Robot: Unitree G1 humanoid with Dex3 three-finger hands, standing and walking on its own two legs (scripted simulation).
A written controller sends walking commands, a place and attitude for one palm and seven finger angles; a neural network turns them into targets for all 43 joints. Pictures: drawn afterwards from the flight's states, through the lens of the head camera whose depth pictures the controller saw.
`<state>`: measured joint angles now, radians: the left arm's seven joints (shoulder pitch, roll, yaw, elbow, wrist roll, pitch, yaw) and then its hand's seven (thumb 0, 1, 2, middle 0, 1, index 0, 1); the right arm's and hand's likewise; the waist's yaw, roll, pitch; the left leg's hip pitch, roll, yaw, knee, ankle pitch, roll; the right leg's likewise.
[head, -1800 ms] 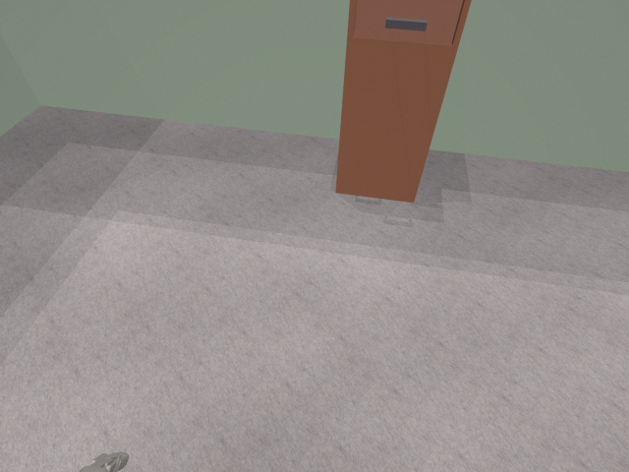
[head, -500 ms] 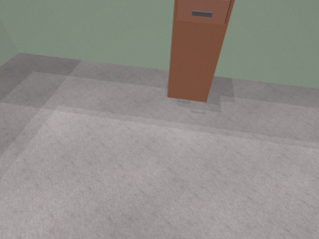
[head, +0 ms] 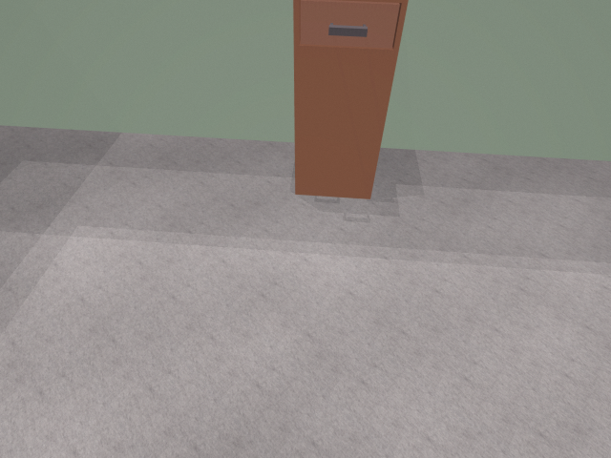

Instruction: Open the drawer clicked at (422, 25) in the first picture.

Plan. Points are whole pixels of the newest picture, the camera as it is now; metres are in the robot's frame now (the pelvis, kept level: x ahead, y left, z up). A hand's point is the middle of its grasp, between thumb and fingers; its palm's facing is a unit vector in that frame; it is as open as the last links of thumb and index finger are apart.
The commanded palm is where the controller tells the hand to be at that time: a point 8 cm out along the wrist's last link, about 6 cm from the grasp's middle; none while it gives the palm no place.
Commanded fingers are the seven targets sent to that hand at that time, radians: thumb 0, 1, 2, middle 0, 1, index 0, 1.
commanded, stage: walk to a spot facing it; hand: left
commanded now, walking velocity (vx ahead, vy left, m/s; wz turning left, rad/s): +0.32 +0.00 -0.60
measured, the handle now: (347, 28) +1.41 -0.03 +0.03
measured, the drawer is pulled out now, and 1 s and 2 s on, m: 0.00 0.00 0.00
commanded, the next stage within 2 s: turn to face it in 1.32 s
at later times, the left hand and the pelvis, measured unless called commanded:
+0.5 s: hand out of the picture +0.14 +0.14 -0.16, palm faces -0.12 -0.98 -0.19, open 7.4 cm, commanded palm none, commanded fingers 0.00 0.90 0.90 -0.20 -0.30 -0.20 -0.30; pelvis +0.16 -0.03 +0.01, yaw -12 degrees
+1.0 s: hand (272, 259) +0.54 +0.12 -0.16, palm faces -0.41 -0.89 -0.18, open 7.4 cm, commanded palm none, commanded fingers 0.00 0.90 0.90 -0.20 -0.30 -0.20 -0.30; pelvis +0.38 -0.02 +0.01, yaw -27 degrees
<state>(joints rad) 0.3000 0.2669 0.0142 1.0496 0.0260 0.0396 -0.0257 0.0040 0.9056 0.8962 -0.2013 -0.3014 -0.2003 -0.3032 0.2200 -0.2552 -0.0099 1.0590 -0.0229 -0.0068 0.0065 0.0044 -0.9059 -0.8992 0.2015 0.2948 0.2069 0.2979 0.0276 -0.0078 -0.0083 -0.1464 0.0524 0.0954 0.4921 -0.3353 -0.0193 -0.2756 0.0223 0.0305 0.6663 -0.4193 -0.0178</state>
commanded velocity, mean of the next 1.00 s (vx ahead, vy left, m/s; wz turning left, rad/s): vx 0.34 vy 0.00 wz -0.46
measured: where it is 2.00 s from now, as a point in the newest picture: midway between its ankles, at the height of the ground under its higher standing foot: (387, 351)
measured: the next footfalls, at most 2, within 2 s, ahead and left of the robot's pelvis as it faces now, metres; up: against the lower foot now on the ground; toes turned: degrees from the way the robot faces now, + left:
left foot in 0.62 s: +0.40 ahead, +0.07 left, +0.00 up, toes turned -8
right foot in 1.22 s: +0.53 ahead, -0.26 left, +0.00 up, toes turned -43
